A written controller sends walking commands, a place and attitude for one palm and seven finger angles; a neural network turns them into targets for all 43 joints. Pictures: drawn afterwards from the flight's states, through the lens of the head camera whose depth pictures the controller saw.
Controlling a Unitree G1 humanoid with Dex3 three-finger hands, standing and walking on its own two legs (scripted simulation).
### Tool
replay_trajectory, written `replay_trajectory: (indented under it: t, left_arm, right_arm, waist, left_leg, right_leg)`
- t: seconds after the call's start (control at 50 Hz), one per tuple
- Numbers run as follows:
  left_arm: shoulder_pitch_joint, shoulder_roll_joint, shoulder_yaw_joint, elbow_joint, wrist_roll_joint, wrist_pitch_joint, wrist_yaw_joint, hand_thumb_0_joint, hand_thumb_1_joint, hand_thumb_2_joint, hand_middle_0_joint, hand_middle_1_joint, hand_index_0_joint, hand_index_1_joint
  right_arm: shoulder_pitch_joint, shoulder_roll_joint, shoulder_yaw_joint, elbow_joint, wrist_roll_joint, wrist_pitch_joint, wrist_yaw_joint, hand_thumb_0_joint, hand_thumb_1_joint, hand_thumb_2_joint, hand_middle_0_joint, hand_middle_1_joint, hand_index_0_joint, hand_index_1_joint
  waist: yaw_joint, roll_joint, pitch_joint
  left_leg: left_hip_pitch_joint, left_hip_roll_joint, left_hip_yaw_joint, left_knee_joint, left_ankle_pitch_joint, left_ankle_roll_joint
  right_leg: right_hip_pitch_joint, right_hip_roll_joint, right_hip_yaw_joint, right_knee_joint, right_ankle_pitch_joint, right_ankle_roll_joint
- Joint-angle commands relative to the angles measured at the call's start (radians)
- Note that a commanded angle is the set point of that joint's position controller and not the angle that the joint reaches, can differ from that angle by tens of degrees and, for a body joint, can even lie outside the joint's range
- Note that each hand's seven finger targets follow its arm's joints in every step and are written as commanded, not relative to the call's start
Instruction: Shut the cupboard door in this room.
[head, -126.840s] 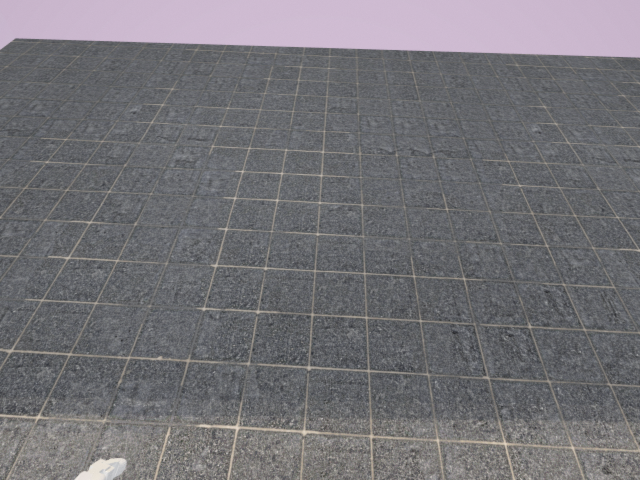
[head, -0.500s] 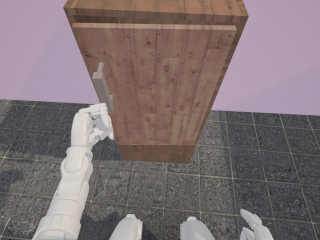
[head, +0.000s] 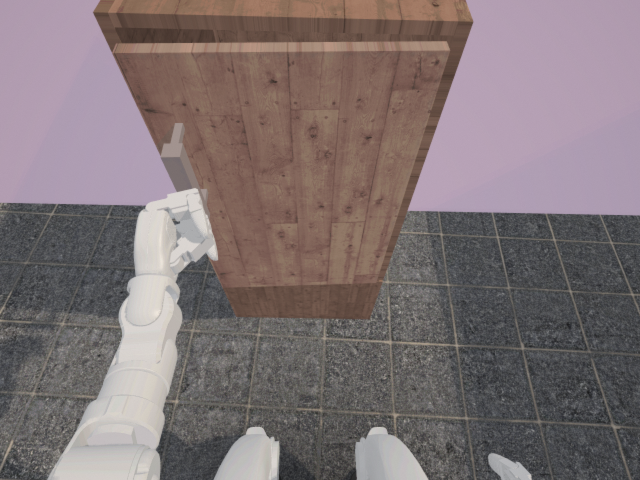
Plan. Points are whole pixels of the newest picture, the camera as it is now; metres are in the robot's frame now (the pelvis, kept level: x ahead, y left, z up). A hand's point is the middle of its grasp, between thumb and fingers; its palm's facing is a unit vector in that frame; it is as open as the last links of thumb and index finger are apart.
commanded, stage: bring the fist close to the handle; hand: left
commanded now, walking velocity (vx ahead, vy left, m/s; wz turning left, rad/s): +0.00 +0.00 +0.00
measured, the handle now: (190, 177) +0.51 +0.18 +0.04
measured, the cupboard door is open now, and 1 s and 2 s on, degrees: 3 0 0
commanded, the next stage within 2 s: push the door shut along its arc in 0.02 s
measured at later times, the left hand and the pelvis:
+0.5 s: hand (210, 210) +0.44 +0.14 +0.05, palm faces -0.05 -1.00 -0.05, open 3.1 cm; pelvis -0.01 +0.00 -0.01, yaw +0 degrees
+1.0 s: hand (207, 205) +0.45 +0.15 +0.05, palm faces -0.15 -0.99 -0.06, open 3.2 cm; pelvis -0.05 +0.01 -0.03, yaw +2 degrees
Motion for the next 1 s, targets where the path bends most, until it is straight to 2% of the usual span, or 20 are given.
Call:
replay_trajectory:
  t: [0.0, 0.08, 0.12, 0.2, 0.24, 0.36, 0.4, 0.44, 0.48, 0.56, 0.58, 0.62, 0.66, 0.7, 0.76, 0.8, 0.84, 0.88, 0.9, 0.98]
  left_arm:
    - [-0.375, 0.134, 0.02, -0.185, -0.007, -0.069, -0.016, 0.0, 0.9, 0.9, -1.3, -1.5, -1.3, -1.5]
    - [-0.364, 0.148, 0.037, -0.173, -0.014, -0.06, -0.02, 0.0, 0.9, 0.9, -1.3, -1.5, -1.3, -1.5]
    - [-0.341, 0.116, 0.011, -0.178, -0.013, -0.058, -0.025, 0.0, 0.9, 0.9, -1.3, -1.5, -1.3, -1.5]
    - [-0.472, 0.18, 0.04, -0.12, 0.0, -0.06, -0.033, 0.0, 0.9, 0.9, -1.3, -1.5, -1.3, -1.5]
    - [-0.526, 0.206, 0.055, -0.115, 0.0, -0.069, -0.046, 0.0, 0.9, 0.9, -1.3, -1.5, -1.3, -1.5]
    - [-0.579, 0.211, 0.053, 0.003, -0.009, -0.056, -0.103, 0.0, 0.9, 0.9, -1.3, -1.5, -1.3, -1.5]
    - [-0.621, 0.202, 0.043, 0.034, -0.011, -0.051, -0.121, 0.0, 0.9, 0.9, -1.3, -1.5, -1.3, -1.5]
    - [-0.679, 0.195, 0.03, 0.033, -0.011, -0.055, -0.133, 0.0, 0.9, 0.9, -1.3, -1.5, -1.3, -1.5]
    - [-0.727, 0.219, 0.044, 0.078, -0.01, -0.049, -0.14, 0.0, 0.9, 0.9, -1.3, -1.5, -1.3, -1.5]
    - [-0.825, 0.209, 0.015, 0.119, -0.002, -0.049, -0.162, 0.0, 0.9, 0.9, -1.3, -1.5, -1.3, -1.5]
    - [-0.833, 0.229, 0.031, 0.139, -0.003, -0.045, -0.165, 0.0, 0.9, 0.9, -1.3, -1.5, -1.3, -1.5]
    - [-0.915, 0.242, 0.025, 0.145, -0.003, -0.043, -0.175, 0.0, 0.9, 0.9, -1.3, -1.5, -1.3, -1.5]
    - [-0.952, 0.243, 0.014, 0.163, -0.002, -0.036, -0.185, 0.0, 0.9, 0.9, -1.3, -1.5, -1.3, -1.5]
    - [-1.012, 0.247, -0.002, 0.199, 0.0, -0.02, -0.193, 0.0, 0.9, 0.9, -1.3, -1.5, -1.3, -1.5]
    - [-1.063, 0.25, -0.017, 0.206, 0.002, -0.011, -0.201, 0.0, 0.9, 0.9, -1.3, -1.5, -1.3, -1.5]
    - [-1.118, 0.264, -0.027, 0.215, 0.01, -0.003, -0.204, 0.0, 0.9, 0.9, -1.3, -1.5, -1.3, -1.5]
    - [-1.153, 0.243, -0.047, 0.202, 0.008, -0.003, -0.205, 0.0, 0.9, 0.9, -1.3, -1.5, -1.3, -1.5]
    - [-1.187, 0.241, -0.067, 0.206, 0.016, 0.002, -0.202, 0.0, 0.9, 0.9, -1.3, -1.5, -1.3, -1.5]
    - [-1.199, 0.211, -0.093, 0.21, 0.018, 0.006, -0.204, 0.0, 0.9, 0.9, -1.3, -1.5, -1.3, -1.5]
    - [-1.22, 0.228, -0.092, 0.218, 0.015, 0.021, -0.193, 0.0, 0.9, 0.9, -1.3, -1.5, -1.3, -1.5]
  right_arm:
    - [0.034, -0.137, -0.056, -0.099, 0.004, -0.037, -0.011, 0.0, -0.9, -0.9, 0.2, 0.3, 0.2, 0.3]
    - [0.037, -0.14, -0.055, -0.101, 0.005, -0.036, -0.011, 0.0, -0.9, -0.9, 0.2, 0.3, 0.2, 0.3]
    - [0.034, -0.137, -0.056, -0.11, 0.005, -0.036, -0.006, 0.0, -0.9, -0.9, 0.2, 0.3, 0.2, 0.3]
    - [0.044, -0.143, -0.052, -0.09, 0.005, -0.029, -0.013, 0.0, -0.9, -0.9, 0.2, 0.3, 0.2, 0.3]
    - [0.045, -0.146, -0.051, -0.092, 0.006, -0.031, -0.019, 0.0, -0.9, -0.9, 0.2, 0.3, 0.2, 0.3]
    - [0.064, -0.151, -0.048, -0.08, 0.01, -0.029, -0.015, 0.0, -0.9, -0.9, 0.2, 0.3, 0.2, 0.3]
    - [0.077, -0.154, -0.051, -0.075, 0.01, -0.025, -0.013, 0.0, -0.9, -0.9, 0.2, 0.3, 0.2, 0.3]
    - [0.09, -0.158, -0.052, -0.077, 0.01, -0.025, -0.012, 0.0, -0.9, -0.9, 0.2, 0.3, 0.2, 0.3]
    - [0.1, -0.164, -0.055, -0.06, 0.011, -0.019, -0.013, 0.0, -0.9, -0.9, 0.2, 0.3, 0.2, 0.3]
    - [0.114, -0.169, -0.053, -0.048, 0.009, -0.019, -0.012, 0.0, -0.9, -0.9, 0.2, 0.3, 0.2, 0.3]
    - [0.119, -0.175, -0.054, -0.044, 0.009, -0.018, -0.013, 0.0, -0.9, -0.9, 0.2, 0.3, 0.2, 0.3]
    - [0.128, -0.179, -0.054, -0.032, 0.011, -0.018, -0.018, 0.0, -0.9, -0.9, 0.2, 0.3, 0.2, 0.3]
    - [0.134, -0.182, -0.052, -0.026, 0.011, -0.023, -0.021, 0.0, -0.9, -0.9, 0.2, 0.3, 0.2, 0.3]
    - [0.14, -0.184, -0.046, -0.014, 0.013, -0.026, -0.023, 0.0, -0.9, -0.9, 0.2, 0.3, 0.2, 0.3]
    - [0.144, -0.191, -0.044, -0.011, 0.014, -0.037, -0.027, 0.0, -0.9, -0.9, 0.2, 0.3, 0.2, 0.3]
    - [0.146, -0.196, -0.039, -0.007, 0.014, -0.045, -0.031, 0.0, -0.9, -0.9, 0.2, 0.3, 0.2, 0.3]
    - [0.15, -0.198, -0.037, -0.009, 0.013, -0.059, -0.034, 0.0, -0.9, -0.9, 0.2, 0.3, 0.2, 0.3]
    - [0.146, -0.204, -0.033, -0.001, 0.012, -0.068, -0.036, 0.0, -0.9, -0.9, 0.2, 0.3, 0.2, 0.3]
    - [0.144, -0.204, -0.031, 0.002, 0.011, -0.076, -0.036, 0.0, -0.9, -0.9, 0.2, 0.3, 0.2, 0.3]
    - [0.139, -0.215, -0.024, 0.005, 0.012, -0.102, -0.041, 0.0, -0.9, -0.9, 0.2, 0.3, 0.2, 0.3]
  waist:
    - [-0.015, -0.002, -0.382]
    - [-0.008, -0.01, -0.398]
    - [-0.005, 0.001, -0.401]
    - [-0.04, -0.031, -0.364]
    - [-0.037, 0.008, -0.376]
    - [-0.043, 0.033, -0.42]
    - [-0.058, 0.006, -0.41]
    - [-0.066, 0.034, -0.422]
    - [-0.086, -0.001, -0.415]
    - [-0.103, 0.049, -0.416]
    - [-0.107, 0.039, -0.416]
    - [-0.135, 0.001, -0.409]
    - [-0.142, 0.024, -0.415]
    - [-0.164, 0.031, -0.37]
    - [-0.178, 0.073, -0.398]
    - [-0.194, 0.073, -0.377]
    - [-0.206, 0.11, -0.387]
    - [-0.213, 0.136, -0.389]
    - [-0.22, 0.144, -0.38]
    - [-0.229, 0.15, -0.379]
  left_leg:
    - [0.205, -0.028, -0.005, -0.127, 0.192, 0.023]
    - [0.212, -0.028, -0.007, -0.128, 0.221, 0.022]
    - [0.225, -0.028, -0.007, -0.131, 0.227, 0.02]
    - [0.186, -0.027, -0.014, -0.116, 0.188, 0.026]
    - [0.196, -0.028, -0.017, -0.114, 0.183, 0.026]
    - [0.216, -0.026, -0.028, -0.097, 0.226, 0.02]
    - [0.213, -0.023, -0.036, -0.094, 0.225, 0.021]
    - [0.226, -0.025, -0.041, -0.088, 0.234, 0.023]
    - [0.215, -0.02, -0.046, -0.08, 0.215, 0.025]
    - [0.228, -0.021, -0.061, -0.075, 0.195, 0.024]
    - [0.223, -0.019, -0.065, -0.072, 0.185, 0.025]
    - [0.188, -0.019, -0.067, -0.063, 0.14, 0.033]
    - [0.193, -0.021, -0.075, -0.062, 0.12, 0.033]
    - [0.162, -0.021, -0.08, -0.064, 0.064, 0.035]
    - [0.175, -0.022, -0.089, -0.06, 0.026, 0.037]
    - [0.152, -0.021, -0.1, -0.064, -0.043, 0.036]
    - [0.179, -0.021, -0.113, -0.07, -0.069, 0.037]
    - [0.189, -0.015, -0.128, -0.08, -0.121, 0.032]
    - [0.192, -0.015, -0.134, -0.085, -0.147, 0.031]
    - [0.165, -0.014, -0.14, -0.092, -0.218, 0.032]
  right_leg:
    - [0.205, 0.009, 0.028, -0.164, 0.269, 0.001]
    - [0.219, 0.009, 0.025, -0.159, 0.3, 0.0]
    - [0.216, 0.01, 0.02, -0.158, 0.303, -0.001]
    - [0.187, 0.009, 0.029, -0.158, 0.273, 0.005]
    - [0.174, 0.011, 0.03, -0.152, 0.258, 0.001]
    - [0.147, 0.013, 0.022, -0.128, 0.289, -0.005]
    - [0.125, 0.014, 0.016, -0.126, 0.28, -0.004]
    - [0.105, 0.016, 0.016, -0.12, 0.277, -0.007]
    - [0.086, 0.016, 0.016, -0.125, 0.258, -0.003]
    - [0.025, 0.017, 0.009, -0.116, 0.214, -0.009]
    - [0.013, 0.019, 0.009, -0.117, 0.198, -0.01]
    - [0.007, 0.017, 0.017, -0.127, 0.163, -0.003]
    - [-0.02, 0.018, 0.013, -0.124, 0.139, -0.006]
    - [-0.053, 0.02, 0.013, -0.129, 0.094, -0.006]
    - [-0.098, 0.019, 0.011, -0.122, 0.062, -0.01]
    - [-0.128, 0.019, 0.01, -0.117, 0.019, -0.011]
    - [-0.167, 0.019, 0.004, -0.111, 0.007, -0.015]
    - [-0.203, 0.017, 0.002, -0.106, -0.018, -0.016]
    - [-0.221, 0.017, 0.0, -0.104, -0.027, -0.017]
    - [-0.238, 0.015, 0.002, -0.102, -0.062, -0.015]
